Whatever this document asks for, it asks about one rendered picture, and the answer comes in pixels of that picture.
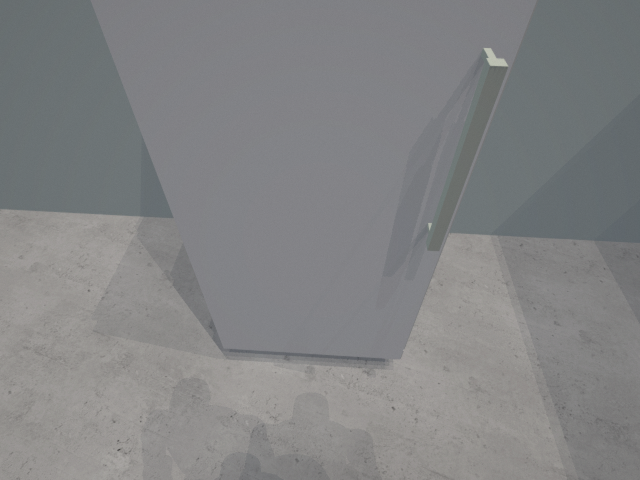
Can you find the handle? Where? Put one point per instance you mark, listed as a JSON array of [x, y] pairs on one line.
[[488, 87]]

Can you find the fridge door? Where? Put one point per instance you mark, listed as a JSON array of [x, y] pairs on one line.
[[303, 147]]

